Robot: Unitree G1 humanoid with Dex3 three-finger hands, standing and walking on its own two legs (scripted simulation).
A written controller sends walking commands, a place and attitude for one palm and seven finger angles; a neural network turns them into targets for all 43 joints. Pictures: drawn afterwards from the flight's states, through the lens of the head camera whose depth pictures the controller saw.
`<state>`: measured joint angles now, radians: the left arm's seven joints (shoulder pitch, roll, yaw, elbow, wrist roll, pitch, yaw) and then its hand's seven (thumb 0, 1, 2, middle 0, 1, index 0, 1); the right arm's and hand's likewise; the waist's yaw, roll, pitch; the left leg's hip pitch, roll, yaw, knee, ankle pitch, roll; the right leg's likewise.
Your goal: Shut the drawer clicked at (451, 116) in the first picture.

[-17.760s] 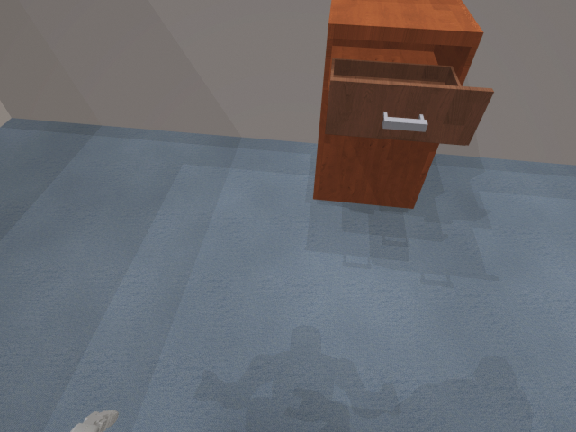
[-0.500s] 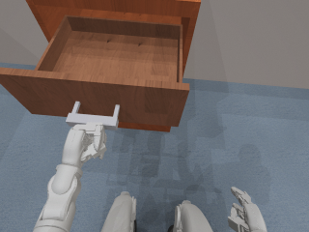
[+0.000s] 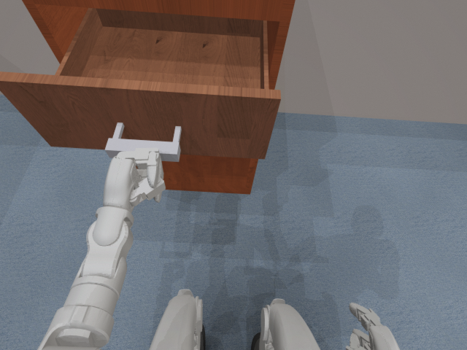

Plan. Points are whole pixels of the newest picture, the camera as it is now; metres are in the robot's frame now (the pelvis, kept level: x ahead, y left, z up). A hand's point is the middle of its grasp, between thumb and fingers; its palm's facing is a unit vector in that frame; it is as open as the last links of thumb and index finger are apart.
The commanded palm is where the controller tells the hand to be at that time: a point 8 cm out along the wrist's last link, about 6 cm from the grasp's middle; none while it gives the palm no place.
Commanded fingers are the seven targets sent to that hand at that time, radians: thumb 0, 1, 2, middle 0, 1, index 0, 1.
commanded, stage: push the drawer shut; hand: left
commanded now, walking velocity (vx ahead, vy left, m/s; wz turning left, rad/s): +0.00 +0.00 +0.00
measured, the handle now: (146, 139) +0.47 +0.16 +0.03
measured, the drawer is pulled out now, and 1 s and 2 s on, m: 0.20 0.07 0.00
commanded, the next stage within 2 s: pull the fist back off the drawer in 1.84 s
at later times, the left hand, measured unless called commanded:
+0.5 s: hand (165, 147) +0.45 +0.13 +0.03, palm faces -0.06 -1.00 -0.07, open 2.8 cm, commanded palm +0.44 +0.18 +0.03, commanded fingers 0.00 0.90 0.90 -1.40 -1.60 -1.40 -1.60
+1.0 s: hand (168, 122) +0.51 +0.13 +0.03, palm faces -0.06 -1.00 -0.06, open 2.9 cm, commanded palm +0.50 +0.18 +0.03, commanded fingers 0.00 0.90 0.90 -1.40 -1.60 -1.40 -1.60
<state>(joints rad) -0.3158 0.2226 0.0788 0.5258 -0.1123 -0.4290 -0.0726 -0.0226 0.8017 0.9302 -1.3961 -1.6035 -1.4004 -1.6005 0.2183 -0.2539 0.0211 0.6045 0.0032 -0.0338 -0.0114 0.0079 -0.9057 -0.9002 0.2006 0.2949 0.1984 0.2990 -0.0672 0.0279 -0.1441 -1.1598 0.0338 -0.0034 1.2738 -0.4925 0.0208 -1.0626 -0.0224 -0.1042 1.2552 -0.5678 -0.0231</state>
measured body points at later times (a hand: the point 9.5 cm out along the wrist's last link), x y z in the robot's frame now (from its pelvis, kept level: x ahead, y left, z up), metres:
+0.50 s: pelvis +0.01 -0.01 +0.00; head +0.14 +0.01 +0.43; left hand +0.45 +0.18 +0.03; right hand +0.09 -0.27 -0.12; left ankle +0.06 +0.11 -0.62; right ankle +0.02 -0.11 -0.62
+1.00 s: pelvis +0.00 +0.00 -0.01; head +0.16 +0.01 +0.41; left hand +0.51 +0.19 +0.03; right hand +0.03 -0.26 -0.13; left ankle +0.06 +0.11 -0.62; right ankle +0.02 -0.11 -0.62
